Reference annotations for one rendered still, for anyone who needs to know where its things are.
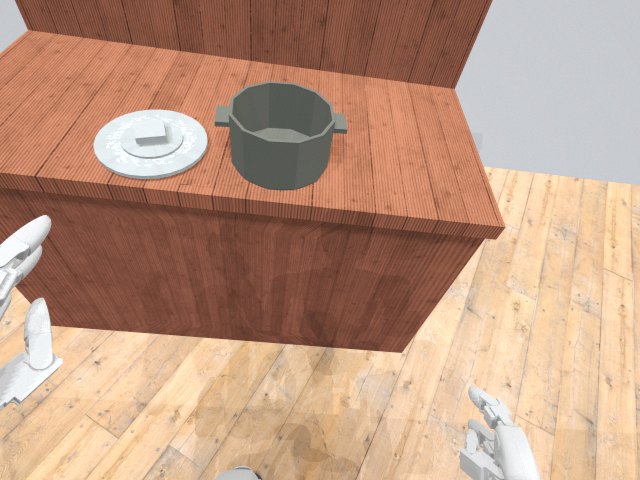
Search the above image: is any knob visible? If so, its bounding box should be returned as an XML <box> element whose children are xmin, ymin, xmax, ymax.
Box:
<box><xmin>134</xmin><ymin>119</ymin><xmax>167</xmax><ymax>144</ymax></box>

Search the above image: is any pot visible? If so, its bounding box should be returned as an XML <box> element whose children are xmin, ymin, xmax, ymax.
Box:
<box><xmin>214</xmin><ymin>81</ymin><xmax>347</xmax><ymax>191</ymax></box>

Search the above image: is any left robot hand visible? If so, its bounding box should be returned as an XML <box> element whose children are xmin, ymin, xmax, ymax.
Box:
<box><xmin>0</xmin><ymin>215</ymin><xmax>63</xmax><ymax>411</ymax></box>

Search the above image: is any lid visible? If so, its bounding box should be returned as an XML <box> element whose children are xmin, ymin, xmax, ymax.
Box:
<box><xmin>93</xmin><ymin>110</ymin><xmax>208</xmax><ymax>179</ymax></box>

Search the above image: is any table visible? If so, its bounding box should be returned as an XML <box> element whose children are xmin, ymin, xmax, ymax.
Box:
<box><xmin>0</xmin><ymin>0</ymin><xmax>505</xmax><ymax>353</ymax></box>

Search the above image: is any right robot hand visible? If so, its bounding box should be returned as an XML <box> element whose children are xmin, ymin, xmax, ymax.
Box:
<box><xmin>460</xmin><ymin>386</ymin><xmax>540</xmax><ymax>480</ymax></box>

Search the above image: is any robot left shin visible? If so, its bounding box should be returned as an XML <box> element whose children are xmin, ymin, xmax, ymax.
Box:
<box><xmin>233</xmin><ymin>466</ymin><xmax>258</xmax><ymax>478</ymax></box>

